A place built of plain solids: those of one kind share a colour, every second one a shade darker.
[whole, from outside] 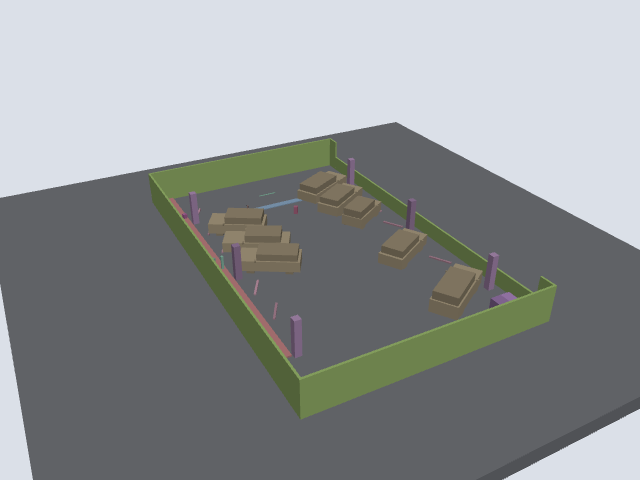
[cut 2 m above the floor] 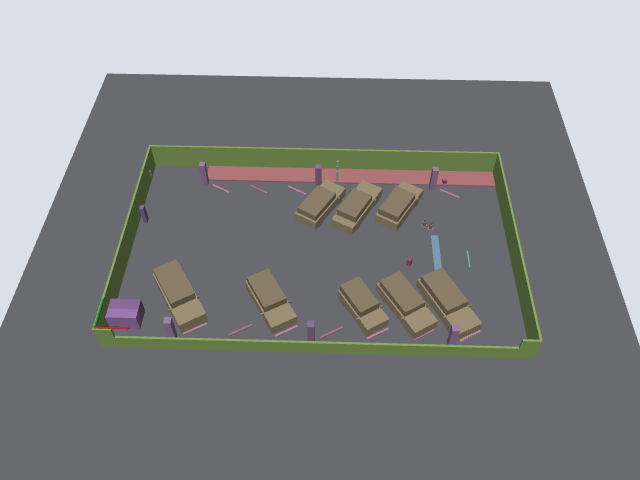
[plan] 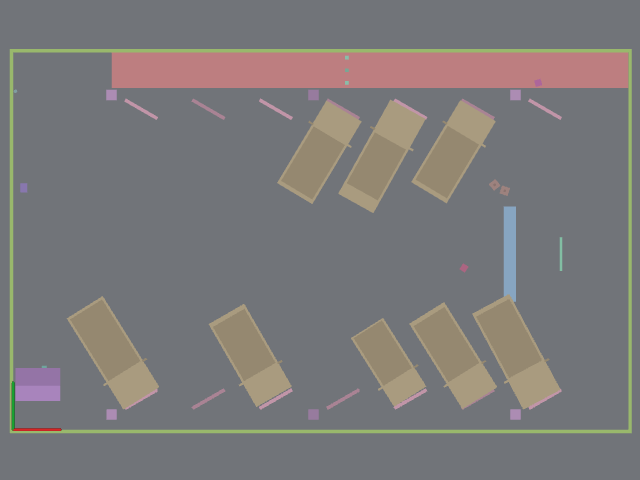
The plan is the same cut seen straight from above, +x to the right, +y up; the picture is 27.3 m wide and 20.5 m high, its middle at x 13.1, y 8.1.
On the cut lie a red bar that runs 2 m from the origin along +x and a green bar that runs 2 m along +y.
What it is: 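An open-sided multi-storey car park deck of the 2000s; 26.3 x 16.1 m, 2.50 m to the soffit, a drive aisle of 4.67 m, bays of 2.49 x 4.8 m, columns of 0.45 m, a walkway of 1.52 m with a kerb of about 0.12 m, a stair door of 0.92 x 2.1 m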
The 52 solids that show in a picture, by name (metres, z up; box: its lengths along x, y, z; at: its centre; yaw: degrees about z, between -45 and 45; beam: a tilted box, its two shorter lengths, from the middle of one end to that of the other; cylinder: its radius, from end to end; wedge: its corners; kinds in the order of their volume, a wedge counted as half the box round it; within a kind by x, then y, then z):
{
 "car_1": {"box": [1.62, 3.11, 0.57], "at": [3.93, 3.82, 1.37], "yaw": 31.9},
 "car_2": {"box": [1.82, 4.59, 0.91], "at": [4.26, 3.28, 0.63], "yaw": 31.9},
 "car_3": {"box": [1.56, 2.67, 0.52], "at": [9.86, 3.62, 1.2], "yaw": 30.0},
 "car_4": {"box": [1.76, 4.09, 0.76], "at": [10.12, 3.17, 0.56], "yaw": 30.0},
 "car_5": {"box": [1.55, 2.71, 0.49], "at": [12.8, 11.39, 1.18], "yaw": -30.9},
 "car_6": {"box": [1.75, 4.11, 0.75], "at": [13.07, 11.85, 0.56], "yaw": -30.9},
 "car_7": {"box": [1.53, 2.48, 0.53], "at": [15.51, 11.24, 1.17], "yaw": -29.1},
 "car_8": {"box": [1.73, 4.61, 0.72], "at": [15.74, 11.67, 0.54], "yaw": -29.1},
 "car_9": {"box": [1.43, 2.41, 0.56], "at": [15.78, 3.27, 1.23], "yaw": 32.2},
 "car_10": {"box": [1.63, 3.47, 0.77], "at": [16.03, 2.88, 0.56], "yaw": 32.2},
 "car_11": {"box": [1.56, 2.82, 0.49], "at": [18.5, 3.63, 1.17], "yaw": 32.0},
 "car_12": {"box": [1.57, 2.68, 0.52], "at": [18.54, 11.43, 1.21], "yaw": -30.9},
 "car_13": {"box": [1.76, 4.29, 0.75], "at": [18.79, 3.17, 0.55], "yaw": 32.0},
 "car_14": {"box": [1.77, 4.09, 0.76], "at": [18.8, 11.87, 0.56], "yaw": -30.9},
 "car_15": {"box": [1.61, 2.98, 0.54], "at": [21.18, 3.89, 1.2], "yaw": 28.2},
 "car_16": {"box": [1.81, 4.64, 0.75], "at": [21.48, 3.33, 0.55], "yaw": 28.2},
 "wall_1": {"box": [0.15, 16.41, 2.58], "at": [-0.07, 8.05, 1.24]},
 "wall_2": {"box": [1.15, 0.15, 2.58], "at": [0.42, -0.07, 1.24]},
 "wall_3": {"box": [24.27, 0.15, 1.19], "at": [13.13, -0.07, 0.55]},
 "wall_4": {"box": [26.57, 0.15, 2.58], "at": [13.13, 16.18, 1.24]},
 "wall_5": {"box": [1.15, 0.15, 2.58], "at": [25.84, -0.07, 1.24]},
 "wall_6": {"box": [0.15, 16.41, 2.58], "at": [26.34, 8.05, 1.24]},
 "walkway_1": {"box": [22.07, 1.52, 0.15], "at": [15.23, 15.35, 0.03]},
 "bike_hold_1": {"box": [1.92, 0.76, 1.29], "at": [1.05, 1.6, 0.59]},
 "bike_hold_2": {"box": [1.92, 0.76, 1.29], "at": [1.05, 2.25, 0.59]},
 "column_1": {"box": [0.45, 0.45, 2.55], "at": [4.2, 0.65, 1.23]},
 "column_2": {"box": [0.45, 0.45, 2.55], "at": [4.2, 14.29, 1.23]},
 "column_3": {"box": [0.45, 0.45, 2.55], "at": [12.83, 0.65, 1.23]},
 "column_4": {"box": [0.45, 0.45, 2.55], "at": [12.83, 14.29, 1.23]},
 "column_5": {"box": [0.45, 0.45, 2.55], "at": [21.45, 0.65, 1.23]},
 "column_6": {"box": [0.45, 0.45, 2.55], "at": [21.45, 14.29, 1.23]},
 "wheelstop_1": {"box": [1.6, 0.15, 0.15], "at": [5.46, 1.31, 0.03], "yaw": 30.0},
 "wheelstop_2": {"box": [1.6, 0.15, 0.15], "at": [5.46, 13.68, 0.03], "yaw": -30.0},
 "wheelstop_3": {"box": [1.6, 0.15, 0.15], "at": [8.34, 1.31, 0.03], "yaw": 30.0},
 "wheelstop_4": {"box": [1.6, 0.15, 0.15], "at": [8.34, 13.68, 0.03], "yaw": -30.0},
 "wheelstop_5": {"box": [1.6, 0.15, 0.15], "at": [11.21, 1.31, 0.03], "yaw": 30.0},
 "wheelstop_6": {"box": [1.6, 0.15, 0.15], "at": [11.21, 13.68, 0.03], "yaw": -30.0},
 "wheelstop_7": {"box": [1.6, 0.15, 0.15], "at": [14.09, 1.31, 0.03], "yaw": 30.0},
 "wheelstop_8": {"box": [1.6, 0.15, 0.15], "at": [14.09, 13.68, 0.03], "yaw": -30.0},
 "wheelstop_9": {"box": [1.6, 0.15, 0.15], "at": [16.96, 1.31, 0.03], "yaw": 30.0},
 "wheelstop_10": {"box": [1.6, 0.15, 0.15], "at": [16.96, 13.68, 0.03], "yaw": -30.0},
 "wheelstop_11": {"box": [1.6, 0.15, 0.15], "at": [19.84, 1.31, 0.03], "yaw": 30.0},
 "wheelstop_12": {"box": [1.6, 0.15, 0.15], "at": [19.84, 13.68, 0.03], "yaw": -30.0},
 "wheelstop_13": {"box": [1.6, 0.15, 0.15], "at": [22.71, 1.31, 0.03], "yaw": 30.0},
 "wheelstop_14": {"box": [1.6, 0.15, 0.15], "at": [22.71, 13.68, 0.03], "yaw": -30.0},
 "hump_1": {"box": [0.52, 4.07, 0.12], "at": [21.21, 7.5, 0.01]},
 "pay_station_1": {"box": [0.3, 0.4, 1.5], "at": [0.45, 10.33, 0.7]},
 "wet_floor_sign_1": {"box": [0.28, 0.3, 0.65], "at": [19.25, 6.91, 0.28], "yaw": -32.3},
 "waste_bin_1": {"box": [0.29, 0.29, 0.37], "at": [22.42, 14.81, 0.24], "yaw": 16.0},
 "cone_1": {"box": [0.36, 0.36, 0.08], "at": [20.56, 10.45, -0.01], "yaw": 39.8},
 "cone_2": {"box": [0.36, 0.36, 0.08], "at": [20.99, 10.2, -0.01], "yaw": -18.6},
 "cable_cover_1": {"box": [0.11, 1.44, 0.07], "at": [23.39, 7.5, -0.02]}
}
